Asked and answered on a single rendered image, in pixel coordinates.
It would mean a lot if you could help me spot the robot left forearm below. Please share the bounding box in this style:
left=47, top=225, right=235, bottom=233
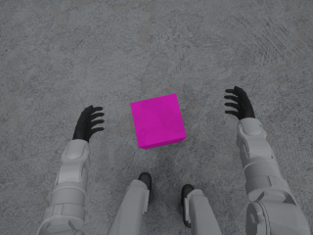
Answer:
left=36, top=139, right=91, bottom=235

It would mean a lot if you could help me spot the robot right hand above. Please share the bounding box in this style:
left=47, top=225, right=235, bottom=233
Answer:
left=224, top=86, right=255, bottom=120

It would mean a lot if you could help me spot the robot right forearm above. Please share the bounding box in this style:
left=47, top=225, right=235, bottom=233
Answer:
left=236, top=117, right=311, bottom=235

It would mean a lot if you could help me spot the carton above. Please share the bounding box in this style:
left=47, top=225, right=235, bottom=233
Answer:
left=130, top=93, right=187, bottom=150

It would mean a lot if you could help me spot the right robot upper arm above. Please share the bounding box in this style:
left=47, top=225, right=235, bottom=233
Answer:
left=246, top=200, right=309, bottom=235

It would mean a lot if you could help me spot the right robot thigh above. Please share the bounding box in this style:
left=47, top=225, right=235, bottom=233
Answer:
left=184, top=194, right=222, bottom=235

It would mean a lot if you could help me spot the robot left hand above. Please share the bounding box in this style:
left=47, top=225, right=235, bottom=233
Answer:
left=72, top=105, right=105, bottom=143

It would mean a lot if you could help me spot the left robot shin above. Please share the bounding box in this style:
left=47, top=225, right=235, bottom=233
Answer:
left=126, top=180, right=147, bottom=190

